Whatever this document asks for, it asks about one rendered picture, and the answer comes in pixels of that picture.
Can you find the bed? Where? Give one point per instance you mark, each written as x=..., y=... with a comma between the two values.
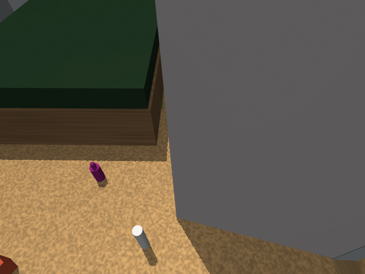
x=81, y=72

